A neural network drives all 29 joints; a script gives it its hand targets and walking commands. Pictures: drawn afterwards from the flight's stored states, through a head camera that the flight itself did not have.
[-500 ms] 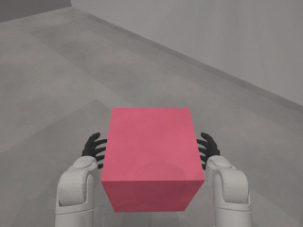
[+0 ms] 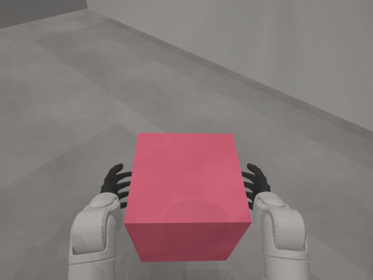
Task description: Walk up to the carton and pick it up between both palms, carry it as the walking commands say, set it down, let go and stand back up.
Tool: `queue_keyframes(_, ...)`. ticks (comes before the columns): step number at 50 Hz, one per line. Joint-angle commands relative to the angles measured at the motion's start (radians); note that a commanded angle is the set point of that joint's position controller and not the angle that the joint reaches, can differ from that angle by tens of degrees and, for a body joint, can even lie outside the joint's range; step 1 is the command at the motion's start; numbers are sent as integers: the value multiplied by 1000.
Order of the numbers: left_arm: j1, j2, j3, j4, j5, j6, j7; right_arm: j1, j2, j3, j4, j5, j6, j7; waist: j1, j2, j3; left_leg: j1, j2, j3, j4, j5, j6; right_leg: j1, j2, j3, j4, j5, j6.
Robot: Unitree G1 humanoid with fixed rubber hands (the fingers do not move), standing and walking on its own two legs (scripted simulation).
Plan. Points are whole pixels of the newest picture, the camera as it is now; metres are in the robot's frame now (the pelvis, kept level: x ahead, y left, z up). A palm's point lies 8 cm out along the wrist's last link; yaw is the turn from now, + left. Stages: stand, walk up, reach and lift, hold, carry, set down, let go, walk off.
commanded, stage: carry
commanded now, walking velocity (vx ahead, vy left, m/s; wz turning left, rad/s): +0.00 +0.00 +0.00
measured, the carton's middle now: (185, 200) +0.31 +0.00 +0.00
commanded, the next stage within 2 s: hold in 0.10 s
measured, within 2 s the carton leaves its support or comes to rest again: neither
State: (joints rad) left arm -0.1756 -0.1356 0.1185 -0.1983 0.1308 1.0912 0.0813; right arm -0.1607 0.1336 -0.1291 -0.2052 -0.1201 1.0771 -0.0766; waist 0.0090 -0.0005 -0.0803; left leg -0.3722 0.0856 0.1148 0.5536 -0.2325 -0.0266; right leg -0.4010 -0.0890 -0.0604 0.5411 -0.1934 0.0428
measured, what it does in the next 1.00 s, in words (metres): stands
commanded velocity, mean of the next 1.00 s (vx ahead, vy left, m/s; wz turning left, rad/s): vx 0.00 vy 0.00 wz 0.00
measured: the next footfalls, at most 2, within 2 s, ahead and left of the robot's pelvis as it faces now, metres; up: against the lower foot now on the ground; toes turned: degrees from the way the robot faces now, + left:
none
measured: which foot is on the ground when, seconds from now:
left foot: down 0.00-1.00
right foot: down 0.00-1.00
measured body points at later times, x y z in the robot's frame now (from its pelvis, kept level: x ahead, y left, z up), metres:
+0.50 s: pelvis +0.01 -0.01 +0.01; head -0.03 -0.01 +0.46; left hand +0.32 +0.14 +0.06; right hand +0.32 -0.16 +0.06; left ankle +0.03 +0.13 -0.73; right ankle +0.05 -0.14 -0.73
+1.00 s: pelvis +0.04 +0.00 +0.02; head +0.00 +0.00 +0.47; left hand +0.33 +0.16 +0.05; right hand +0.33 -0.15 +0.05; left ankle +0.03 +0.13 -0.73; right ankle +0.05 -0.14 -0.73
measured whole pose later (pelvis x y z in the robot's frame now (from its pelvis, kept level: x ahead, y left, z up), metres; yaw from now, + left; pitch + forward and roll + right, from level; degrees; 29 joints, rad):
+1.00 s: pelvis +0.04 +0.00 +0.02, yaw +4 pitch -6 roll +0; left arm -0.25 -0.15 0.20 0.26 0.29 0.73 -0.02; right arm -0.23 0.15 -0.21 0.22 -0.30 0.74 0.01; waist -0.04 -0.01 0.01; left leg -0.02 -0.01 -0.08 0.29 -0.17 -0.01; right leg -0.02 -0.02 0.07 0.28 -0.16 0.03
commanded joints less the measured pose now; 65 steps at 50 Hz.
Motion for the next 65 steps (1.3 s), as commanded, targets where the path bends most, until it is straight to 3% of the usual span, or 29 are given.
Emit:
queue_keyframes(1, -446, -815, -617, -96, -339, -24, -223, -433, 809, 613, -73, 323, -10, 212, 1, -4, -263, 91, 75, -51, -97, 52, 3, 116, -66, 36, -74, 83, -22)
queue_keyframes(5, -446, -814, -616, -95, -338, -25, -222, -433, 808, 612, -71, 322, -11, 212, 1, -4, -263, 92, 75, -50, -97, 53, 3, 116, -67, 35, -73, 84, -21)
queue_keyframes(6, -338, -619, -162, 554, -25, -148, -212, -280, 639, 175, 544, 25, -121, 201, -65, 5, 44, 103, -155, -160, -205, 20, 84, 230, 192, 61, -140, -50, -40)
queue_keyframes(7, -284, -595, -239, 408, -7, -289, -211, -284, 566, 269, 371, 5, -262, 199, -9, 26, 89, 111, -153, -161, -202, -52, 66, 242, 176, 90, -134, -86, -58)
queue_keyframes(9, -388, -757, -413, 249, -69, -410, -233, -403, 712, 396, 190, 50, -386, 228, -55, 41, -160, 282, -153, -169, -165, 132, 22, 300, 184, 108, -117, 74, -54)
queue_keyframes(11, -622, -909, -545, 176, -152, -458, -267, -631, 842, 525, 92, 121, -422, 259, -84, 1, -320, 363, -165, -186, -138, 232, 30, 318, 200, 106, -127, 150, -46)
queue_keyframes(14, -703, -928, -580, 200, -181, -472, -294, -676, 878, 548, 144, 129, -425, 281, -83, -6, -325, 362, -174, -187, -150, 181, 35, 331, 204, 83, -136, 105, -39)
queue_keyframes(19, -609, -877, -431, 456, -83, -432, -326, -594, 874, 422, 412, 68, -383, 302, -53, -16, -77, 292, -185, -160, -223, -59, 47, 330, 186, 86, -219, -57, -46)
queue_keyframes(23, -659, -893, -382, 522, -62, -431, -357, -629, 927, 365, 515, 38, -380, 318, -42, -16, -42, 301, -189, -154, -248, -34, 49, 350, 184, 93, -253, -35, -43)
queue_keyframes(31, -664, -921, -419, 454, -92, -432, -373, -627, 980, 412, 453, 67, -375, 325, -41, -19, -136, 353, -202, -154, -269, 169, 44, 452, 184, 100, -263, 207, -22)
queue_keyframes(37, -604, -915, -437, 412, -106, -422, -372, -566, 967, 427, 405, 74, -366, 324, -46, -15, -152, 357, -203, -159, -293, 226, 39, 502, 191, 101, -266, 280, -17)
queue_keyframes(47, -574, -916, -453, 383, -120, -413, -366, -540, 943, 432, 376, 78, -367, 328, -50, -2, -154, 374, -197, -165, -299, 263, 30, 490, 200, 99, -264, 271, -20)
queue_keyframes(48, -545, -932, -447, 380, -108, -416, -358, -464, 962, 428, 410, 79, -373, 322, -49, -19, -178, 373, -200, -174, -290, 268, 37, 472, 193, 106, -267, 288, -25)
queue_keyframes(57, -505, -935, -419, 451, -87, -461, -340, -495, 919, 406, 420, 71, -439, 325, -32, 8, -149, 315, -189, -181, -255, 257, 28, 378, 199, 104, -222, 222, -33)
queue_keyframes(65, -577, -936, -359, 589, -52, -552, -342, -577, 918, 338, 561, 33, -530, 342, -24, 12, -178, 215, -188, -173, -177, 166, 23, 255, 206, 96, -143, 113, -42)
